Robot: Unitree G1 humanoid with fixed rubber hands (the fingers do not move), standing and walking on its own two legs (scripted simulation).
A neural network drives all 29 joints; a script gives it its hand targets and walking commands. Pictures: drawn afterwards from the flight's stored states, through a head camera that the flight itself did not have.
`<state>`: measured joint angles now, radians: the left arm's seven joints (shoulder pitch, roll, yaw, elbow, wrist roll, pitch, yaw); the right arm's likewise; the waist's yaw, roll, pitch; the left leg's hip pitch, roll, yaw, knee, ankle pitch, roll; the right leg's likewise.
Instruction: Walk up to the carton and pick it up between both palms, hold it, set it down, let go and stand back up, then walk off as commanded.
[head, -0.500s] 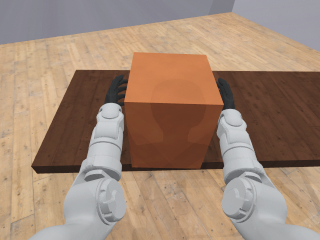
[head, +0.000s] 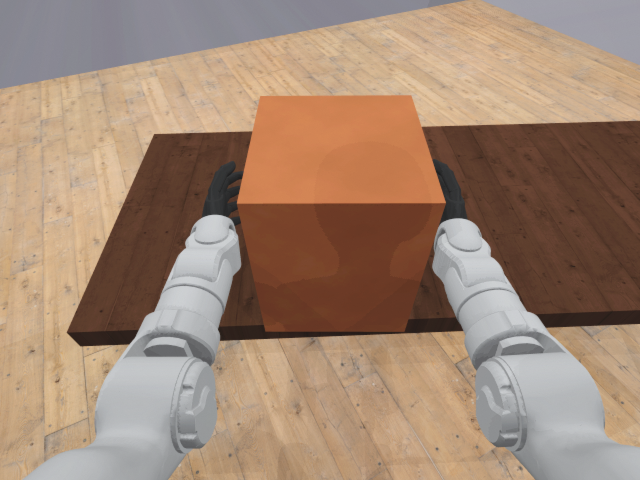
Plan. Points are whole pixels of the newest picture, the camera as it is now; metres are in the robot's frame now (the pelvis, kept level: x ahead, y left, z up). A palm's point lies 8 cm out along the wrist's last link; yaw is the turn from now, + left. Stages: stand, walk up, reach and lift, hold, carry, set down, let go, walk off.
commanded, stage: set down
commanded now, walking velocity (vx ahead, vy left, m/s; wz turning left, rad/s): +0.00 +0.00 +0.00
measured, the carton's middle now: (335, 218) +0.44 -0.01 +0.10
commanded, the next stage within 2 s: none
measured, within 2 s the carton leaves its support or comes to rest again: neither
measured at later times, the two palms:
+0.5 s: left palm (190, 277) +0.33 +0.17 +0.11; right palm (512, 286) +0.32 -0.21 +0.11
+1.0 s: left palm (162, 332) +0.26 +0.18 +0.11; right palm (535, 347) +0.25 -0.21 +0.10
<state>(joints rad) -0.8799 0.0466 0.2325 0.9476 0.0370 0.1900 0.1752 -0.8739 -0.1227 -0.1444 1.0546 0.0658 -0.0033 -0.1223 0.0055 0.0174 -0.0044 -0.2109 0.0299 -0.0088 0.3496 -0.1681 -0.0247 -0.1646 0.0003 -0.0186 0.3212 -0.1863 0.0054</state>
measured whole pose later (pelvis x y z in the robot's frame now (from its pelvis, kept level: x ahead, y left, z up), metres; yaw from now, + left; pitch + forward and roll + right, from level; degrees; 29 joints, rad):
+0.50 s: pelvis -0.04 +0.00 +0.00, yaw +0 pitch -1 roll -1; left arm -0.53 0.13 0.10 0.49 -0.09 0.36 0.11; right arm -0.51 -0.24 -0.03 0.60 0.25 0.12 -0.09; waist -0.02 0.00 -0.01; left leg -0.21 0.04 -0.01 0.35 -0.12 -0.03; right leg -0.17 0.01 -0.02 0.32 -0.13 0.00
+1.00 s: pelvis -0.04 +0.00 +0.00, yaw +0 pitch -1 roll -1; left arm -0.14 0.12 0.09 -0.16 -0.11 0.62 0.11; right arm -0.10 -0.24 -0.03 0.06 0.27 0.26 -0.07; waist -0.03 -0.02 -0.01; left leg -0.20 0.04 -0.01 0.34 -0.11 -0.03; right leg -0.16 0.01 -0.02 0.32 -0.14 0.00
